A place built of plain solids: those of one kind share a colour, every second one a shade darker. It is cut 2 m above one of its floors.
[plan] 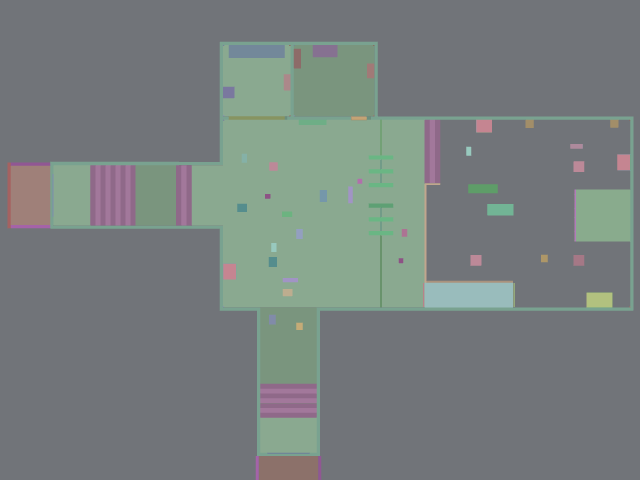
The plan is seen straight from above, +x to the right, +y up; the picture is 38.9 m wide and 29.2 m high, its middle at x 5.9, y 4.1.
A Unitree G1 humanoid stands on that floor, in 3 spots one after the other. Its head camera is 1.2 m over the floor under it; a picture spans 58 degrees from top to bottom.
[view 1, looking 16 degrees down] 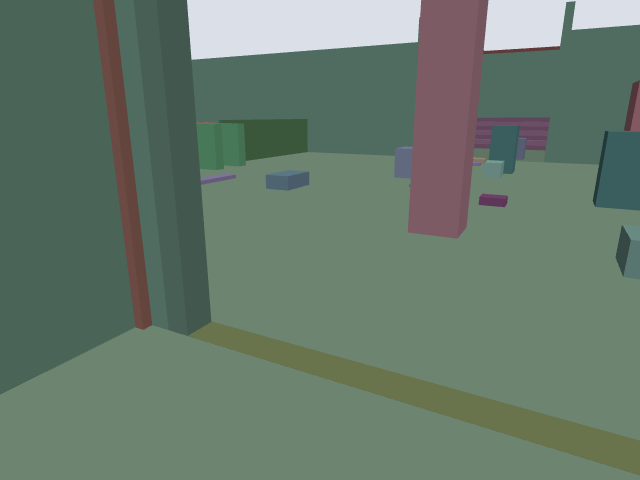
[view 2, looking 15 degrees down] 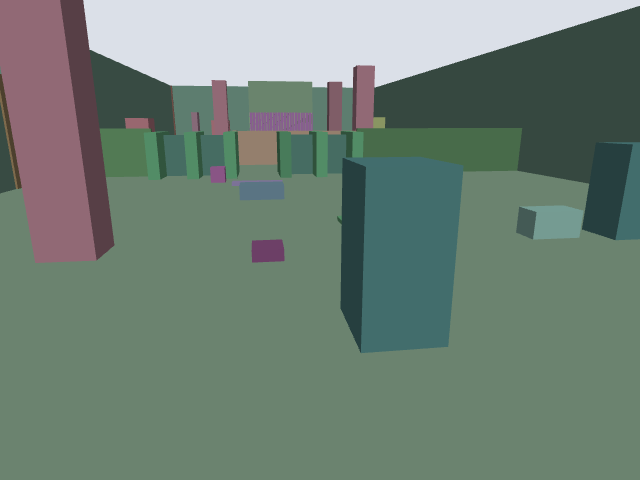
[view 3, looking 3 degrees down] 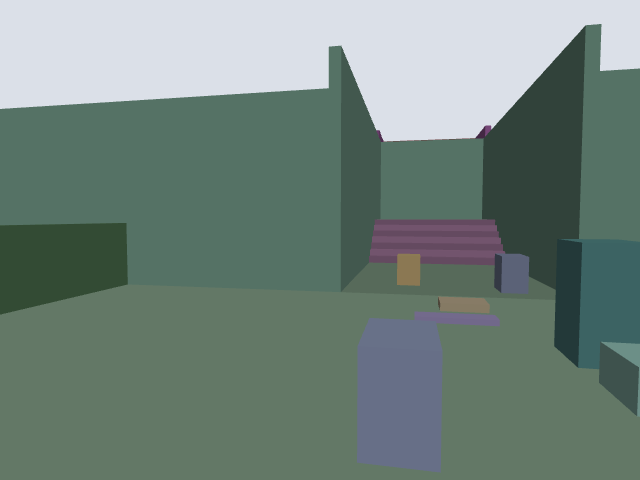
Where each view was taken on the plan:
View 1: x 2.05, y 13.22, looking -62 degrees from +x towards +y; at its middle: raised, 4.36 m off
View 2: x -1.20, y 6.82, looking -8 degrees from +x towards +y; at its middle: raised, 4.64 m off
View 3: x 4.60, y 6.82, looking -78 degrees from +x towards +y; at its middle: wall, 6.98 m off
